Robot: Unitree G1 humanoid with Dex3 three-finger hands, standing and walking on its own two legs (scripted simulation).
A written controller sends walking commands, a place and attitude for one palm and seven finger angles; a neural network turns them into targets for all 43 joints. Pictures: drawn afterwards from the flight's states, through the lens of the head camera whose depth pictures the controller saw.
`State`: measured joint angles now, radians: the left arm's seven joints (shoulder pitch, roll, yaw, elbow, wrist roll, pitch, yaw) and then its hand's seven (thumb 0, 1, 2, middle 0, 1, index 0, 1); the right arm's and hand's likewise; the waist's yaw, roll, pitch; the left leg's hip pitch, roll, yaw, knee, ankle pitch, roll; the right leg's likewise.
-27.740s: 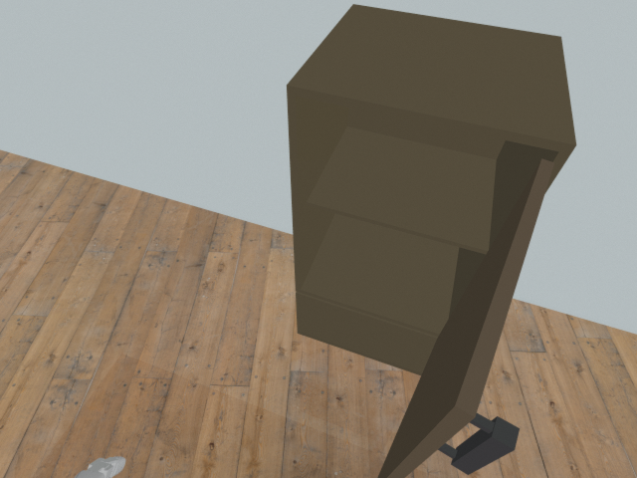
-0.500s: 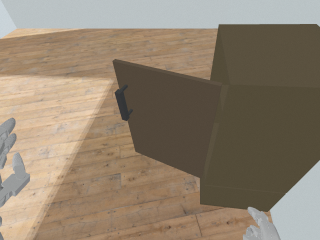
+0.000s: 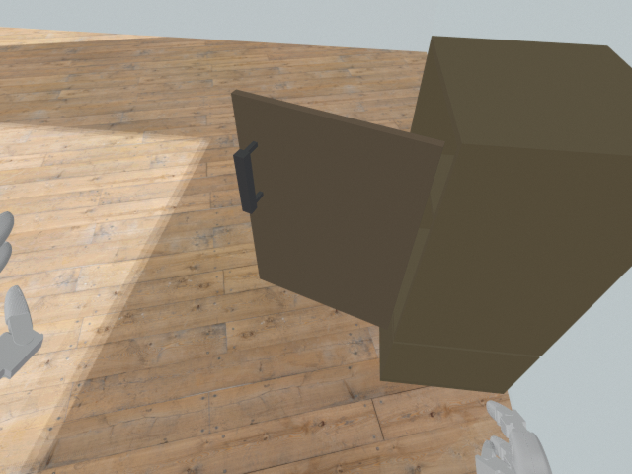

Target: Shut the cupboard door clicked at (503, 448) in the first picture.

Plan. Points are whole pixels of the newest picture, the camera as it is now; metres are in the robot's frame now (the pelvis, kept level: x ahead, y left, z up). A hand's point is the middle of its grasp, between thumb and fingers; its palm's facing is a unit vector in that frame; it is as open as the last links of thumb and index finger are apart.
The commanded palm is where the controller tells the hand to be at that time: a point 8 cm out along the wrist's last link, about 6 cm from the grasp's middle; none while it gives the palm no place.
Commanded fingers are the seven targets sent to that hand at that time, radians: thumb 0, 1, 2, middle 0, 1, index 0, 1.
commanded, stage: step back with the hand held close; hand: left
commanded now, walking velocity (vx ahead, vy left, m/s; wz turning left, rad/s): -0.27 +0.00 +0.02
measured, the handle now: (251, 177) +0.69 +0.19 -0.04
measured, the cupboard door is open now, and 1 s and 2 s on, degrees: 71 71 71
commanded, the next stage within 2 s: stop stepping back and stand still in 1.06 s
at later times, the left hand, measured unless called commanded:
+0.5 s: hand out of the picture +0.12 +0.28 +0.17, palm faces +0.48 -0.74 -0.48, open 7.4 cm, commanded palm +0.05 +0.31 +0.18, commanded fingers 0.00 0.90 0.90 -0.20 -0.30 -0.20 -0.30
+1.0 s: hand out of the picture -0.02 +0.31 +0.18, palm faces +0.53 -0.74 -0.40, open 7.4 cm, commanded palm -0.08 +0.34 +0.18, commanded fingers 0.00 0.90 0.90 -0.20 -0.30 -0.20 -0.30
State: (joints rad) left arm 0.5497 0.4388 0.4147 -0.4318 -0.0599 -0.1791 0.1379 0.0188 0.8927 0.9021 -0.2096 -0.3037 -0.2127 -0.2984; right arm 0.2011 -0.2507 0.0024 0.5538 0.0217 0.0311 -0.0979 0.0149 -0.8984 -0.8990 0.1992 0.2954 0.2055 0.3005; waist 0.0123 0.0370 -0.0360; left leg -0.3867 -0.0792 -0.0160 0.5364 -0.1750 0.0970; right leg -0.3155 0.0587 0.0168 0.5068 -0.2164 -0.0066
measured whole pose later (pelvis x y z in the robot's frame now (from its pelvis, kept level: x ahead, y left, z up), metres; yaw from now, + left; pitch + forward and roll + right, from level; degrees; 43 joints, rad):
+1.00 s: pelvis -0.18 +0.02 -0.01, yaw +7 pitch -2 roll -7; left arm 0.51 0.51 0.47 -0.55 -0.07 -0.27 0.14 0.02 0.89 0.90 -0.21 -0.30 -0.21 -0.30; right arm 0.17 -0.19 -0.02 0.59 -0.01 -0.05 -0.05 0.01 -0.90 -0.90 0.20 0.30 0.21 0.30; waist -0.01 0.02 -0.01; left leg -0.59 0.05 0.10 0.53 -0.23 -0.01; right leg -0.29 0.07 0.01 0.55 -0.33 -0.02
